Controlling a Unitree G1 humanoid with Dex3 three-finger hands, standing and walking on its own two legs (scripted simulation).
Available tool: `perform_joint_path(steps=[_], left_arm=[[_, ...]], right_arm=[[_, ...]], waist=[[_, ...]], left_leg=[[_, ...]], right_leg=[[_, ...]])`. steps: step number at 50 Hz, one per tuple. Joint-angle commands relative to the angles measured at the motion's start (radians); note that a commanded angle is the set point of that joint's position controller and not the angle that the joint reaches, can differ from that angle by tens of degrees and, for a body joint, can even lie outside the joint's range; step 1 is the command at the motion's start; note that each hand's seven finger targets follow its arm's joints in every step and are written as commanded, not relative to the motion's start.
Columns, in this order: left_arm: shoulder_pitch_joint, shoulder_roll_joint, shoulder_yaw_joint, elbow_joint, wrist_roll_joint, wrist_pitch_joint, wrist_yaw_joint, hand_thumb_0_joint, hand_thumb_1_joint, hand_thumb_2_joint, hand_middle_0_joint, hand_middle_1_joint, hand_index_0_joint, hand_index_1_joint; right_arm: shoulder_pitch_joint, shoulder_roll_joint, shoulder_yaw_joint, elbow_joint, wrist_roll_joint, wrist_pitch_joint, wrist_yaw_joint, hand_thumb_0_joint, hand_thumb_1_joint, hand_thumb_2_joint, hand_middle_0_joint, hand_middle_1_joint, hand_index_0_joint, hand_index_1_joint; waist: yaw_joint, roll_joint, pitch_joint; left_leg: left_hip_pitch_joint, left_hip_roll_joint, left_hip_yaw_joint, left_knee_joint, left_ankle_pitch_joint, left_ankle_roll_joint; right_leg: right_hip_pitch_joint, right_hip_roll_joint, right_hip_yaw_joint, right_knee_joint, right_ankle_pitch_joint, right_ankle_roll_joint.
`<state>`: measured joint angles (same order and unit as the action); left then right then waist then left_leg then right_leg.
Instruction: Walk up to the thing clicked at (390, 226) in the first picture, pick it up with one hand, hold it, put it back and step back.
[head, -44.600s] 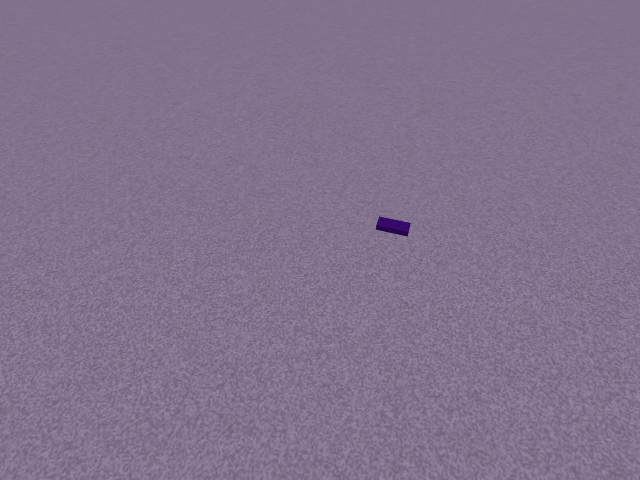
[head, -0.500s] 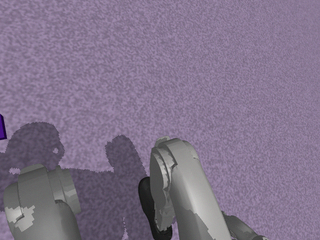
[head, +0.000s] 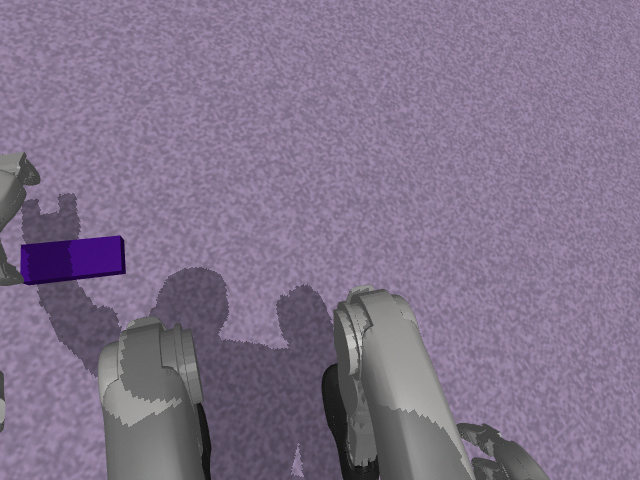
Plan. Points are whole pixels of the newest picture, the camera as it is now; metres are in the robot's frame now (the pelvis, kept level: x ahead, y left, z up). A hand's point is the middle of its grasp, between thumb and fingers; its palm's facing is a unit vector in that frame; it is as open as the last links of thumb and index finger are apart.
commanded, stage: withdraw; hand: left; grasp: from above
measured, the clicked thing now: (75, 259) +0.45 +0.33 -0.33
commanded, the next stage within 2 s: home in 0.28 s
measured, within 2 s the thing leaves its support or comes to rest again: neither
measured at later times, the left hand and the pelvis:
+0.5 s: hand (12, 233) +0.45 +0.34 -0.16, palm faces -0.43 -0.07 -0.90, open 13.1 cm; pelvis +0.00 +0.00 -0.01, yaw +0 degrees
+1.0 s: hand out of the picture +0.31 +0.28 +0.02, palm faces -0.22 -0.70 -0.68, open 7.6 cm; pelvis +0.01 +0.00 +0.14, yaw +5 degrees
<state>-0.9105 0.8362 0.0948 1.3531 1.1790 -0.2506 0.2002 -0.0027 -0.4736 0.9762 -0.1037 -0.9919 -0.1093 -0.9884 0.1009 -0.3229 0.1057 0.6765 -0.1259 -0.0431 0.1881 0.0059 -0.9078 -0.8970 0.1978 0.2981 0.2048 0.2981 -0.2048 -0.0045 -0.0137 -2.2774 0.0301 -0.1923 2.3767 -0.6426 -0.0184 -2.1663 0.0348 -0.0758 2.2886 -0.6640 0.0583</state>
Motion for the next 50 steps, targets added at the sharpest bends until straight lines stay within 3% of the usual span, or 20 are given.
perform_joint_path(steps=[1, 3, 5, 10, 13, 15, 19, 21, 24, 27, 31, 33, 36, 37, 38, 41, 42, 45, 47, 50], left_arm=[[-0.265, 0.28, 0.039, -0.097, 0.033, -0.082, 0.074, 0.0, -0.482, 0.968, -0.088, -0.988, -0.096, -0.979], [-0.28, 0.258, 0.021, -0.061, 0.053, -0.106, 0.116, 0.0, -0.474, 0.962, -0.087, -0.995, -0.099, -0.982], [-0.347, 0.316, 0.054, -0.089, 0.074, -0.127, 0.163, 0.0, -0.469, 0.958, -0.086, -0.993, -0.1, -0.977], [-0.359, 0.366, 0.119, -0.173, 0.116, -0.112, 0.259, 0.0, -0.451, 0.934, -0.105, -0.96, -0.117, -0.945], [-0.309, 0.358, 0.147, -0.244, 0.1, -0.051, 0.288, 0.0, -0.415, 0.902, -0.139, -0.914, -0.15, -0.901], [-0.305, 0.303, 0.101, -0.183, 0.09, -0.01, 0.274, 0.0, -0.387, 0.881, -0.165, -0.879, -0.173, -0.868], [-0.291, 0.223, 0.03, -0.076, 0.065, 0.044, 0.22, 0.0, -0.351, 0.858, -0.176, -0.874, -0.192, -0.856], [-0.263, 0.187, 0.007, -0.052, 0.039, 0.053, 0.188, 0.0, -0.24, 0.889, -0.241, -0.714, -0.216, -0.696], [-0.241, 0.219, 0.039, -0.126, -0.003, 0.057, 0.149, 0.0, -0.035, 0.876, -0.23, -0.576, -0.21, -0.594], [-0.188, 0.189, 0.06, -0.221, -0.058, 0.056, 0.116, 0.0, 0.158, 0.801, -0.204, -0.452, -0.191, -0.464], [-0.1, 0.192, 0.129, -0.464, -0.159, 0.07, 0.086, 0.0, 0.467, 0.776, -0.186, -0.333, -0.181, -0.338], [-0.039, 0.125, 0.108, -0.571, -0.225, 0.095, 0.06, 0.0, 0.612, 0.793, -0.185, -0.301, -0.182, -0.303], [0.101, 0.036, 0.102, -0.668, -0.343, 0.149, 0.006, 0.0, 0.782, 0.841, -0.19, -0.287, -0.189, -0.288], [0.159, -0.006, 0.081, -0.684, -0.377, 0.169, -0.018, 0.0, 0.845, 0.875, -0.196, -0.295, -0.195, -0.296], [0.207, -0.05, 0.054, -0.721, -0.418, 0.186, -0.045, 0.0, 0.843, 0.875, -0.196, -0.297, -0.196, -0.297], [0.295, -0.071, 0.051, -0.89, -0.541, 0.232, -0.107, 0.0, 0.9, 0.902, -0.2, -0.301, -0.2, -0.301], [0.314, -0.093, 0.039, -0.941, -0.583, 0.243, -0.124, 0.0, 0.9, 0.901, -0.2, -0.301, -0.2, -0.301], [0.412, -0.132, 0.044, -1.041, -0.686, 0.27, -0.147, 0.0, 0.9, 0.9, -0.2, -0.3, -0.2, -0.3], [0.471, -0.173, 0.028, -1.088, -0.725, 0.286, -0.156, 0.0, 0.9, 0.901, -0.2, -0.3, -0.2, -0.3], [0.557, -0.206, 0.045, -1.136, -0.795, 0.32, -0.149, 0.0, 0.9, 0.901, -0.2, -0.301, -0.2, -0.301]], right_arm=[[0.162, -0.217, -0.048, -0.015, -0.014, 0.021, -0.041, 0.0, -0.893, -0.896, 0.2, 0.3, 0.2, 0.3], [0.169, -0.221, -0.043, -0.003, -0.026, 0.023, -0.05, 0.0, -0.891, -0.894, 0.2, 0.3, 0.2, 0.3], [0.175, -0.236, -0.047, 0.005, -0.037, 0.019, -0.056, 0.0, -0.891, -0.894, 0.2, 0.3, 0.2, 0.3], [0.181, -0.251, -0.078, 0.022, -0.051, 0.006, -0.063, 0.0, -0.895, -0.895, 0.2, 0.3, 0.2, 0.3], [0.181, -0.243, -0.106, 0.025, -0.049, -0.004, -0.058, 0.0, -0.897, -0.896, 0.2, 0.3, 0.2, 0.3], [0.186, -0.237, -0.114, 0.035, -0.04, -0.007, -0.053, 0.0, -0.897, -0.896, 0.2, 0.3, 0.2, 0.3], [0.236, -0.22, -0.105, 0.056, -0.028, -0.009, -0.052, 0.0, -0.892, -0.892, 0.2, 0.299, 0.2, 0.299], [0.232, -0.213, -0.101, 0.059, -0.018, -0.013, -0.051, 0.0, -0.885, -0.895, 0.199, 0.299, 0.199, 0.299], [0.241, -0.211, -0.106, 0.047, -0.005, -0.02, -0.047, 0.0, -0.888, -0.896, 0.199, 0.299, 0.199, 0.299], [0.242, -0.208, -0.124, 0.026, 0.007, -0.02, -0.041, 0.0, -0.892, -0.897, 0.199, 0.299, 0.199, 0.299], [0.238, -0.199, -0.176, -0.008, 0.04, -0.007, -0.038, 0.0, -0.897, -0.899, 0.2, 0.3, 0.2, 0.3], [0.24, -0.182, -0.193, -0.028, 0.058, 0.0, -0.038, 0.0, -0.898, -0.899, 0.2, 0.3, 0.2, 0.3], [0.211, -0.17, -0.209, -0.05, 0.085, 0.011, -0.05, 0.0, -0.899, -0.9, 0.2, 0.3, 0.2, 0.3], [0.202, -0.166, -0.211, -0.055, 0.092, 0.014, -0.056, 0.0, -0.899, -0.9, 0.2, 0.3, 0.2, 0.3], [0.186, -0.159, -0.21, -0.064, 0.096, 0.015, -0.061, 0.0, -0.9, -0.9, 0.2, 0.3, 0.2, 0.3], [0.145, -0.151, -0.211, -0.108, 0.114, 0.02, -0.088, 0.0, -0.9, -0.9, 0.2, 0.3, 0.2, 0.3], [0.132, -0.146, -0.207, -0.12, 0.118, 0.017, -0.097, 0.0, -0.9, -0.9, 0.2, 0.3, 0.2, 0.3], [0.097, -0.126, -0.198, -0.148, 0.133, 0.009, -0.126, 0.0, -0.9, -0.9, 0.2, 0.3, 0.2, 0.3], [0.081, -0.12, -0.195, -0.163, 0.139, -0.003, -0.144, 0.0, -0.9, -0.9, 0.2, 0.3, 0.2, 0.3], [0.048, -0.108, -0.186, -0.181, 0.147, -0.023, -0.17, 0.0, -0.9, -0.9, 0.2, 0.3, 0.2, 0.3]], waist=[[-0.03, 0.203, -0.56], [-0.048, 0.23, -0.537], [-0.044, 0.292, -0.577], [-0.009, 0.438, -0.73], [0.027, 0.483, -0.796], [0.004, 0.461, -0.748], [-0.041, 0.291, -0.648], [-0.034, 0.256, -0.623], [-0.002, 0.255, -0.707], [0.027, 0.287, -0.754], [0.106, 0.338, -0.923], [0.112, 0.325, -0.936], [0.117, 0.264, -0.853], [0.113, 0.236, -0.819], [0.108, 0.213, -0.786], [0.13, 0.172, -0.772], [0.122, 0.165, -0.742], [0.131, 0.126, -0.699], [0.125, 0.142, -0.696], [0.136, 0.147, -0.645]], left_leg=[[0.368, -0.016, 0.116, -0.19, 0.066, 0.047], [0.389, -0.012, 0.111, -0.185, 0.052, 0.04], [0.437, -0.014, 0.107, -0.183, 0.049, 0.031], [0.577, -0.012, 0.11, -0.192, 0.108, 0.014], [0.607, -0.015, 0.129, -0.223, 0.126, 0.013], [0.573, -0.013, 0.127, -0.232, 0.102, 0.017], [0.438, -0.023, 0.133, -0.21, 0.064, 0.047], [0.417, -0.027, 0.129, -0.224, 0.053, 0.049], [0.471, -0.028, 0.132, -0.239, 0.105, 0.048], [0.53, -0.031, 0.145, -0.257, 0.161, 0.041], [0.665, -0.029, 0.156, -0.333, 0.211, 0.031], [0.699, -0.023, 0.152, -0.388, 0.185, 0.035], [0.687, -0.024, 0.128, -0.469, 0.094, 0.042], [0.691, -0.021, 0.118, -0.493, 0.075, 0.043], [0.681, -0.021, 0.116, -0.513, 0.061, 0.046], [0.723, -0.012, 0.114, -0.58, 0.017, 0.052], [0.726, -0.011, 0.113, -0.607, 0.001, 0.054], [0.773, -0.007, 0.119, -0.668, -0.012, 0.055], [0.836, -0.005, 0.109, -0.717, 0.01, 0.05], [0.908, -0.002, 0.102, -0.799, -0.012, 0.045]], right_leg=[[0.276, 0.041, -0.075, -0.224, 0.098, -0.09], [0.24, 0.039, -0.087, -0.208, 0.09, -0.09], [0.206, 0.034, -0.101, -0.192, 0.082, -0.094], [0.175, 0.026, -0.117, -0.138, 0.146, -0.098], [0.176, 0.016, -0.11, -0.146, 0.169, -0.1], [0.14, 0.015, -0.108, -0.157, 0.157, -0.1], [0.175, 0.02, -0.093, -0.218, 0.142, -0.088], [0.186, 0.019, -0.096, -0.219, 0.128, -0.089], [0.273, 0.016, -0.088, -0.231, 0.173, -0.085], [0.313, 0.01, -0.081, -0.244, 0.218, -0.09], [0.387, 0.002, -0.06, -0.286, 0.251, -0.097], [0.42, 0.003, -0.051, -0.338, 0.238, -0.092], [0.423, 0.003, -0.046, -0.408, 0.171, -0.09], [0.428, 0.003, -0.044, -0.425, 0.16, -0.089], [0.444, 0.003, -0.039, -0.448, 0.154, -0.087], [0.516, 0.001, -0.019, -0.524, 0.118, -0.085], [0.538, -0.001, -0.014, -0.553, 0.107, -0.082], [0.605, -0.002, 0.001, -0.631, 0.085, -0.081], [0.639, -0.007, 0.004, -0.652, 0.107, -0.083], [0.68, -0.012, 0.01, -0.712, 0.082, -0.084]])
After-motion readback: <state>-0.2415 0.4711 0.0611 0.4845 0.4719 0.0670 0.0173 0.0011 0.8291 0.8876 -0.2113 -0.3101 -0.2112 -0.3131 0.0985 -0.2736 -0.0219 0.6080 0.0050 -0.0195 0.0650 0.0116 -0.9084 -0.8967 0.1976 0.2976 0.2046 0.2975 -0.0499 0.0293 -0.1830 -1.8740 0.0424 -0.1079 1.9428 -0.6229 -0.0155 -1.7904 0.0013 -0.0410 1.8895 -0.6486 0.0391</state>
